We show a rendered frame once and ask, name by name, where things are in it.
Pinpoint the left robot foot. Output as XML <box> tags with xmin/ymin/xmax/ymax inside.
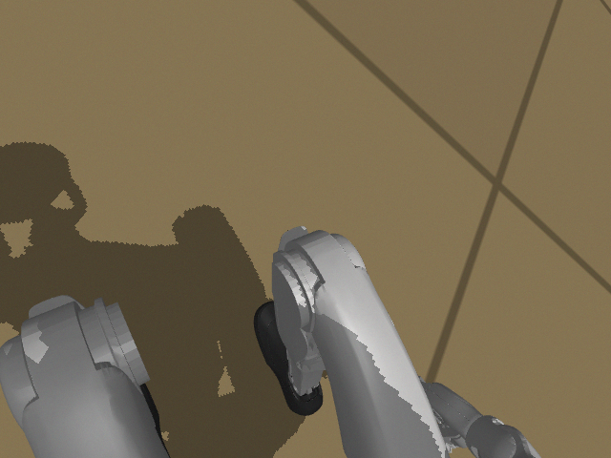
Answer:
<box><xmin>140</xmin><ymin>383</ymin><xmax>171</xmax><ymax>458</ymax></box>

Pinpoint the right robot foot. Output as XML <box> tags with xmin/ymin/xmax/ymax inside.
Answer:
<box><xmin>254</xmin><ymin>302</ymin><xmax>323</xmax><ymax>416</ymax></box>

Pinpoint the right robot arm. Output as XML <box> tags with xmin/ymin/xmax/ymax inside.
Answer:
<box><xmin>465</xmin><ymin>415</ymin><xmax>541</xmax><ymax>458</ymax></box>

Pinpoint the right robot hand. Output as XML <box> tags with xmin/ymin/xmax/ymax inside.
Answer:
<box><xmin>418</xmin><ymin>376</ymin><xmax>483</xmax><ymax>453</ymax></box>

